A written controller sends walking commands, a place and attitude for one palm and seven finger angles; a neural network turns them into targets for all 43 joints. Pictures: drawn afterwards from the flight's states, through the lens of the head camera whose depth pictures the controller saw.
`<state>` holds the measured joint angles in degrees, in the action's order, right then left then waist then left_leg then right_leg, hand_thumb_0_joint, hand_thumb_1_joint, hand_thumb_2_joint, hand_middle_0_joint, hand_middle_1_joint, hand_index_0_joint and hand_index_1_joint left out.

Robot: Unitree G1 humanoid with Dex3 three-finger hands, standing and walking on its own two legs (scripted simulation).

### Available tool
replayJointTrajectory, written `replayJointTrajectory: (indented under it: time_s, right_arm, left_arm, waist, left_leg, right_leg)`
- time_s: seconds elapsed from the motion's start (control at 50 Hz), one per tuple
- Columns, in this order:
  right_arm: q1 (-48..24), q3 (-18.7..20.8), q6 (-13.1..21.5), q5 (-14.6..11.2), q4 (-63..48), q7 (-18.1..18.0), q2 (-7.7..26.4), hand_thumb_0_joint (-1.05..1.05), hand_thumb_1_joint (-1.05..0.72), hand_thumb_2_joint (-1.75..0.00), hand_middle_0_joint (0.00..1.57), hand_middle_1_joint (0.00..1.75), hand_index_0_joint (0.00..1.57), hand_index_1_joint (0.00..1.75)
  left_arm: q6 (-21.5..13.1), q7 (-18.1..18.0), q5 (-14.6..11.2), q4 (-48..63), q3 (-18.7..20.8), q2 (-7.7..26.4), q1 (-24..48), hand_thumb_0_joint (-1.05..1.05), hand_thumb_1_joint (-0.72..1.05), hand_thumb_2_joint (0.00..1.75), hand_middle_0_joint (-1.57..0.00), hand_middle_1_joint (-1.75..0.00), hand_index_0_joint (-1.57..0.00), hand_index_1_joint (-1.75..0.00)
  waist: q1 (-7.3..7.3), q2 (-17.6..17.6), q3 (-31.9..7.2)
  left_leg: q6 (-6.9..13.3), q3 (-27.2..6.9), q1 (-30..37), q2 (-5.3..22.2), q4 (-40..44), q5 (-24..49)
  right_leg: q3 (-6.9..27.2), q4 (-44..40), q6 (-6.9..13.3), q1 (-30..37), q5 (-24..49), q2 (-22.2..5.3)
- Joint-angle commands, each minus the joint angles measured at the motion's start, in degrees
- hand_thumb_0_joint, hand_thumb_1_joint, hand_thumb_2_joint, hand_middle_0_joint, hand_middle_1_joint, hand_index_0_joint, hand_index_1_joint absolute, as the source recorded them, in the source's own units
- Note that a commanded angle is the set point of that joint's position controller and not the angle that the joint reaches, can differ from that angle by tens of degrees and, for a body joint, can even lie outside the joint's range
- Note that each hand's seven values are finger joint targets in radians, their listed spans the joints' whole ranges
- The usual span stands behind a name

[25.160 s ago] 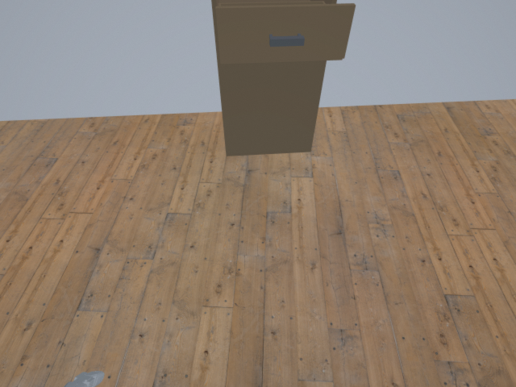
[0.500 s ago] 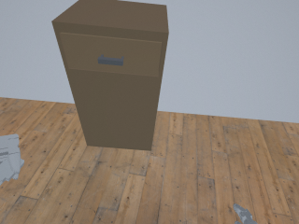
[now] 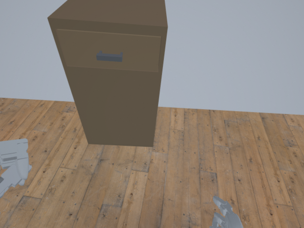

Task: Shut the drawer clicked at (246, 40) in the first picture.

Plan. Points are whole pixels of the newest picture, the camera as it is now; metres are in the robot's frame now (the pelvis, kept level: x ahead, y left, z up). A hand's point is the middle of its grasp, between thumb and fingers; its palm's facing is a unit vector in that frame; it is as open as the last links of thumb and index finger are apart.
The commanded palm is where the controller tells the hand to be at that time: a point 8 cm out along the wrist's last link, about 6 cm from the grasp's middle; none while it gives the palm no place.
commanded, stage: let the arm hang, fingers relaxed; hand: left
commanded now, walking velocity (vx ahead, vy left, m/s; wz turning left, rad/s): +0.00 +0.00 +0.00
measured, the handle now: (110, 55) +0.83 +0.23 +0.03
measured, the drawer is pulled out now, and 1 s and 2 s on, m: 0.00 0.00 0.00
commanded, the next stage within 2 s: look to check the result in 1.12 s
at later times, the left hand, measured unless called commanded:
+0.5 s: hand out of the picture -0.07 +0.18 -0.17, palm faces +0.07 -0.97 -0.24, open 4.3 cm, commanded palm none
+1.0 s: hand out of the picture +0.02 +0.14 -0.17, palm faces +0.07 -0.98 -0.20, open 7.3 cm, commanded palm none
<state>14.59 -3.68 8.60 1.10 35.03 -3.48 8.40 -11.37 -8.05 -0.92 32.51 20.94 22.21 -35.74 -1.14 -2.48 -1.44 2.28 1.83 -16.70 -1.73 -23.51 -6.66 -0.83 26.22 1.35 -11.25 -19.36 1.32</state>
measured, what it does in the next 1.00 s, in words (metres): stands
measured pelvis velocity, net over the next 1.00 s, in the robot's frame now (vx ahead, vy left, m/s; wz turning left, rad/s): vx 0.02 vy -0.03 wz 0.04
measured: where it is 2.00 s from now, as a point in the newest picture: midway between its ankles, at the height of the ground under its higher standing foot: outside the picture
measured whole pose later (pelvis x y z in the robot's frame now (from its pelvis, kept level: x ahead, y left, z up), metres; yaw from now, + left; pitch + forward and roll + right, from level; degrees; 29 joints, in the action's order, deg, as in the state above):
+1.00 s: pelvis +0.02 -0.03 +0.00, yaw +2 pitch -2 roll +0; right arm 15.0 0.2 -0.6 0.9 65.6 -2.0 8.2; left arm -0.5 -1.8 0.3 -65.3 0.5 8.0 -14.5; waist -0.9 1.0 2.0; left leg 0.1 -1.2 -13.2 -0.6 -23.9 -8.4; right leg -3.6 23.8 3.7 -6.3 -15.4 2.8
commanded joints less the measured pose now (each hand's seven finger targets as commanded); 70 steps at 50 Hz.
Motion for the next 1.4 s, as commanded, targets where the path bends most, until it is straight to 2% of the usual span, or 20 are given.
replayJointTrajectory:
  time_s: [0.0, 0.02, 0.04, 0.06, 0.1, 0.12, 0.14, 0.2, 0.3, 0.36, 0.42, 0.46, 0.6, 0.68, 0.8, 0.88, 0.94, 1.02, 1.18, 1.38]
  right_arm:
    - [-7.12, 8.37, 1.88, -1.44, 5.85, 3.93, 18.81, 0.0, -0.9, -0.9, 0.2, 0.3, 0.2, 0.3]
    - [-2.08, 9.04, -0.95, -1.94, 6.41, 4.04, 14.38, 0.0, -0.9, -0.9, 0.2, 0.3, 0.2, 0.3]
    - [0.01, 8.32, -2.73, -1.39, 6.59, 3.77, 13.37, 0.0, -0.9, -0.9, 0.2, 0.3, 0.2, 0.3]
    - [-0.59, 7.43, -4.17, -1.05, 6.07, 3.46, 13.23, 0.0, -0.9, -0.9, 0.2, 0.3, 0.2, 0.3]
    - [-2.25, 6.69, -5.54, -0.14, 6.45, 3.08, 13.59, 0.0, -0.9, -0.9, 0.2, 0.3, 0.2, 0.3]
    - [-3.17, 6.66, -6.0, 0.2, 7.01, 3.16, 13.82, 0.0, -0.9, -0.9, 0.2, 0.3, 0.2, 0.3]
    - [-4.43, 6.48, -6.6, 0.46, 8.0, 3.12, 13.79, 0.0, -0.9, -0.9, 0.2, 0.3, 0.2, 0.3]
    - [-5.04, 5.48, -8.06, 0.93, 11.85, 2.91, 12.39, 0.0, -0.9, -0.9, 0.2, 0.3, 0.2, 0.3]
    - [-1.47, 4.8, -8.57, 0.49, 18.46, 2.16, 9.9, 0.0, -0.9, -0.9, 0.2, 0.3, 0.2, 0.3]
    - [0.6, 5.12, -8.69, 0.2, 21.19, 1.83, 9.34, 0.0, -0.9, -0.9, 0.2, 0.3, 0.2, 0.3]
    - [2.84, 5.24, -8.87, -0.26, 23.95, 1.68, 9.63, 0.0, -0.9, -0.9, 0.2, 0.3, 0.2, 0.3]
    - [3.83, 5.12, -9.1, -0.34, 25.67, 1.58, 8.99, 0.0, -0.9, -0.9, 0.2, 0.3, 0.2, 0.3]
    - [4.68, 4.87, -9.3, -0.26, 28.3, 1.3, 7.76, 0.0, -0.9, -0.9, 0.2, 0.3, 0.2, 0.3]
    - [4.71, 4.72, -9.17, -0.16, 28.92, 1.29, 6.55, 0.0, -0.9, -0.9, 0.2, 0.3, 0.2, 0.3]
    - [4.31, 4.52, -8.95, 0.01, 29.5, 1.2, 5.06, 0.0, -0.9, -0.9, 0.2, 0.3, 0.2, 0.3]
    - [4.07, 4.54, -8.94, 0.11, 29.52, 1.2, 4.42, 0.0, -0.9, -0.9, 0.2, 0.3, 0.2, 0.3]
    - [3.99, 4.72, -8.82, 0.1, 29.38, 1.11, 4.76, 0.0, -0.9, -0.9, 0.2, 0.3, 0.2, 0.3]
    - [3.52, 4.94, -8.72, -0.06, 29.01, 1.02, 5.7, 0.0, -0.9, -0.9, 0.2, 0.3, 0.2, 0.3]
    - [3.28, 5.01, -9.02, 0.0, 29.25, 1.06, 6.41, 0.0, -0.9, -0.9, 0.2, 0.3, 0.2, 0.3]
    - [2.03, 5.12, -8.84, -0.08, 29.12, 0.84, 7.81, 0.0, -0.9, -0.9, 0.2, 0.3, 0.2, 0.3]
  left_arm:
    - [5.86, 7.32, 4.02, -38.28, -14.33, 0.93, 7.51, 0.0, 0.9, 0.9, -1.4, -1.6, -1.4, -1.6]
    - [9.99, 7.72, 3.33, -39.1, -14.16, -1.64, 8.49, 0.0, 0.9, 0.9, -1.36, -1.56, -1.36, -1.56]
    - [10.83, 7.62, 3.01, -40.67, -14.92, -3.6, 10.25, 0.0, 0.9, 0.9, -1.32, -1.51, -1.32, -1.51]
    - [11.17, 7.67, 2.99, -43.02, -15.37, -3.43, 11.49, 0.0, 0.9, 0.9, -1.28, -1.47, -1.28, -1.47]
    - [11.59, 7.69, 3.24, -49.28, -15.67, -2.46, 14.85, 0.0, 0.9, 0.9, -1.2, -1.38, -1.2, -1.38]
    - [11.72, 7.68, 3.24, -52.94, -15.71, -1.69, 16.77, 0.0, 0.9, 0.9, -1.16, -1.34, -1.16, -1.34]
    - [11.91, 7.61, 2.99, -56.8, -16.02, -1.3, 18.28, 0.0, 0.9, 0.9, -1.12, -1.3, -1.12, -1.3]
    - [12.18, 7.34, 2.39, -69.39, -17.17, -1.2, 19.99, 0.0, 0.9, 0.9, -1.0, -1.17, -1.0, -1.17]
    - [11.19, 7.25, 1.55, -84.59, -18.49, -2.66, 16.4, 0.0, 0.9, 0.9, -0.8, -0.95, -0.8, -0.95]
    - [10.74, 7.22, 1.59, -89.46, -18.63, -3.24, 15.38, 0.0, 0.9, 0.9, -0.68, -0.82, -0.68, -0.82]
    - [10.4, 7.0, 1.39, -92.78, -19.34, -3.07, 15.61, 0.0, 0.9, 0.9, -0.56, -0.69, -0.56, -0.69]
    - [10.57, 6.78, 1.29, -94.53, -19.71, -3.6, 15.48, 0.0, 0.9, 0.9, -0.48, -0.6, -0.48, -0.6]
    - [10.9, 6.31, 1.22, -97.92, -20.04, -5.2, 13.5, 0.0, 0.9, 0.9, -0.2, -0.3, -0.2, -0.3]
    - [10.8, 6.08, 1.27, -98.16, -19.97, -6.1, 13.62, 0.0, 0.9, 0.9, -0.2, -0.3, -0.2, -0.3]
    - [10.7, 5.78, 1.33, -97.66, -19.72, -7.64, 14.53, 0.0, 0.9, 0.9, -0.2, -0.3, -0.2, -0.3]
    - [10.65, 5.69, 1.35, -97.22, -19.58, -8.1, 15.27, 0.0, 0.9, 0.9, -0.2, -0.3, -0.2, -0.3]
    - [10.51, 5.68, 1.36, -97.06, -19.31, -7.56, 15.93, 0.0, 0.9, 0.9, -0.2, -0.3, -0.2, -0.3]
    - [10.32, 5.63, 1.36, -96.57, -19.09, -6.76, 16.24, 0.0, 0.9, 0.9, -0.2, -0.3, -0.2, -0.3]
    - [10.35, 5.68, 1.22, -96.49, -19.03, -5.93, 17.57, 0.0, 0.9, 0.9, -0.2, -0.3, -0.2, -0.3]
    - [10.22, 5.7, 1.2, -96.84, -18.96, -5.08, 17.73, 0.0, 0.9, 0.9, -0.2, -0.3, -0.2, -0.3]
  waist:
    - [-1.55, 2.67, -1.06]
    - [-1.78, 0.59, -5.94]
    - [-1.26, -2.64, -6.69]
    - [-0.52, -5.85, -5.45]
    - [0.11, -10.0, -2.94]
    - [0.25, -8.55, -0.88]
    - [0.47, -5.0, 2.0]
    - [0.87, 6.47, 6.02]
    - [1.39, 12.56, 1.44]
    - [1.16, 9.59, 0.46]
    - [0.41, 3.26, 2.27]
    - [0.21, 3.07, 5.14]
    - [0.61, 2.25, 6.54]
    - [0.69, 1.46, 6.82]
    - [0.79, 3.44, 7.12]
    - [0.91, 3.21, 7.73]
    - [0.87, 3.97, 7.0]
    - [0.95, 2.46, 5.93]
    - [0.57, 2.11, 6.5]
    - [0.66, 2.71, 5.12]
  left_leg:
    - [-0.92, -6.92, -1.65, 6.74, -14.24, 3.61]
    - [-1.67, -7.66, 4.47, 7.0, -13.53, 6.79]
    - [-0.69, -8.72, 2.55, 7.61, -13.07, 6.6]
    - [0.48, -9.7, 1.27, 7.87, -12.16, 5.55]
    - [1.67, -11.55, -1.48, 7.19, -10.53, 4.29]
    - [1.5, -11.31, -2.65, 6.55, -9.46, 4.33]
    - [1.39, -11.3, -3.09, 5.87, -8.35, 2.84]
    - [1.24, -13.26, -4.34, 5.91, -0.93, -4.86]
    - [0.48, -11.89, -0.42, 5.79, 3.0, -8.2]
    - [0.42, -10.61, 2.29, 5.9, 2.08, -6.18]
    - [0.3, -9.28, 5.68, 6.05, 0.51, -1.85]
    - [0.3, -9.15, 5.81, 6.17, 0.94, -1.93]
    - [0.54, -9.31, 5.31, 6.39, 2.86, -3.66]
    - [0.44, -8.71, 5.3, 6.2, 2.72, -1.56]
    - [0.24, -8.67, 4.81, 6.3, 2.96, 0.96]
    - [-0.06, -8.01, 4.6, 6.15, 2.66, 1.51]
    - [-0.07, -7.73, 4.82, 6.39, 2.26, 3.12]
    - [-0.12, -7.16, 5.74, 6.49, 1.4, 4.19]
    - [-0.41, -6.81, 6.41, 6.5, 1.18, 2.42]
    - [-0.38, -6.45, 7.71, 7.05, 1.22, 4.34]
  right_leg:
    - [5.46, 0.91, 3.43, -7.83, 20.88, -12.43]
    - [6.95, 2.06, 3.32, -9.22, 20.45, -10.98]
    - [4.07, 3.32, 2.92, -8.39, 13.09, -8.78]
    - [3.53, 3.73, 2.58, -8.83, 8.99, -7.53]
    - [3.77, 2.51, 2.99, -7.23, 5.97, -7.09]
    - [4.03, 1.95, 3.52, -7.19, 5.52, -7.45]
    - [4.92, 0.52, 3.94, -8.41, 3.49, -7.8]
    - [5.61, -2.5, 3.62, -7.08, -3.94, -6.37]
    - [5.83, -5.78, 3.37, -0.78, -0.91, -6.31]
    - [5.62, -8.23, 3.57, -0.04, 0.79, -7.13]
    - [5.31, -10.31, 3.64, -2.59, 1.66, -7.65]
    - [4.91, -11.09, 3.63, -4.31, 0.4, -7.64]
    - [3.99, -10.45, 3.27, -3.78, -1.07, -6.93]
    - [4.09, -10.19, 3.04, -3.29, 0.54, -6.97]
    - [3.67, -9.34, 2.63, -1.9, 3.64, -6.93]
    - [3.97, -9.81, 2.43, -1.75, 4.61, -7.14]
    - [4.09, -9.58, 2.36, -0.62, 7.06, -7.21]
    - [4.17, -9.71, 1.92, 0.34, 10.8, -7.5]
    - [4.86, -11.19, 1.94, -0.48, 8.23, -7.64]
    - [4.97, -10.62, 1.2, 1.31, 13.92, -7.48]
